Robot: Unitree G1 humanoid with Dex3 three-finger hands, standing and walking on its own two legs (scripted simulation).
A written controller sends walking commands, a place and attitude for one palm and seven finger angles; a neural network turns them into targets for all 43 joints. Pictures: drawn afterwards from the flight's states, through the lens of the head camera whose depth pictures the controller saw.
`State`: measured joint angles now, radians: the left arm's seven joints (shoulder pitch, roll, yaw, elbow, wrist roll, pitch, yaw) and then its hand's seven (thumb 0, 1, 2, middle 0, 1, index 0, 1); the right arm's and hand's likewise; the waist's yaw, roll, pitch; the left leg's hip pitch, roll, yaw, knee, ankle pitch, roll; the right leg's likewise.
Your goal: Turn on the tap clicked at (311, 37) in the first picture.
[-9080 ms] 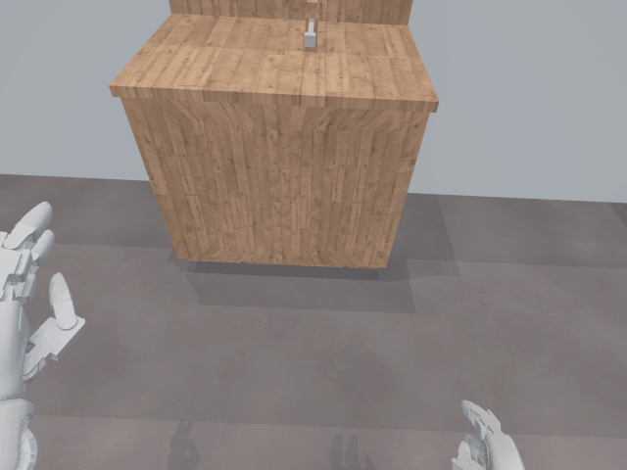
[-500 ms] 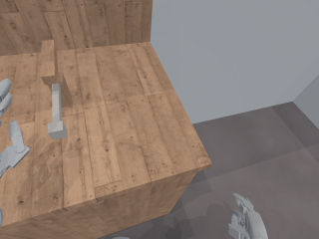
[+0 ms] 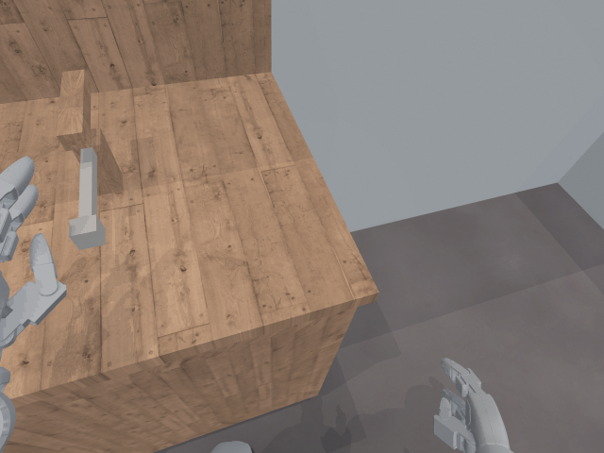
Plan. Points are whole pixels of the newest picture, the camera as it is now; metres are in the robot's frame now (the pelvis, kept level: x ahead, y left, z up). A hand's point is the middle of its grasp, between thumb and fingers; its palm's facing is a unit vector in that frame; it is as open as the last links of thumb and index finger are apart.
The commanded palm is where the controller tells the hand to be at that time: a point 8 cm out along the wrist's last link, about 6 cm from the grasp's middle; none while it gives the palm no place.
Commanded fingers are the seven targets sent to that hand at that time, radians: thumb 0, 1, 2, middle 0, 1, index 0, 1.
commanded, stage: shuffle to correct the standing spot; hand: left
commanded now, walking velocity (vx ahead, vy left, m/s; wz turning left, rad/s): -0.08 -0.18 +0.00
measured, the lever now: (87, 232) +0.32 +0.29 +0.11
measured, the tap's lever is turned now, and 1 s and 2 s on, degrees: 0 0 0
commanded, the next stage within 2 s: none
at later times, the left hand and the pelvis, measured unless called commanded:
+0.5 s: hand (84, 287) +0.23 +0.23 +0.16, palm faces +0.31 -0.84 -0.44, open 7.4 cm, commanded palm +0.16 +0.27 +0.18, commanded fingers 0.00 0.90 0.90 -0.20 -0.30 -0.20 -0.30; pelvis +0.01 -0.01 +0.00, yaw +1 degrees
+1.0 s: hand (94, 293) +0.22 +0.22 +0.17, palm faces +0.26 -0.83 -0.50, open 7.4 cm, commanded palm +0.15 +0.26 +0.18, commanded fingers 0.00 0.90 0.90 -0.20 -0.30 -0.20 -0.30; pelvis +0.00 -0.02 -0.01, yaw +1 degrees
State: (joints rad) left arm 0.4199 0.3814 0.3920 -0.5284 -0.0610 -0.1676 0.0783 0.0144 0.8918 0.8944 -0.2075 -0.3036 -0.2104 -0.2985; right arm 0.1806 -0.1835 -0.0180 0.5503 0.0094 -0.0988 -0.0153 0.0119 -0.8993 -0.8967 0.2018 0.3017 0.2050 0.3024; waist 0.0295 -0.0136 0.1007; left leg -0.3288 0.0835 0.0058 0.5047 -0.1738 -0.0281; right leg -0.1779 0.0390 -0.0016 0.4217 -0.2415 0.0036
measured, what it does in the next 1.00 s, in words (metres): stands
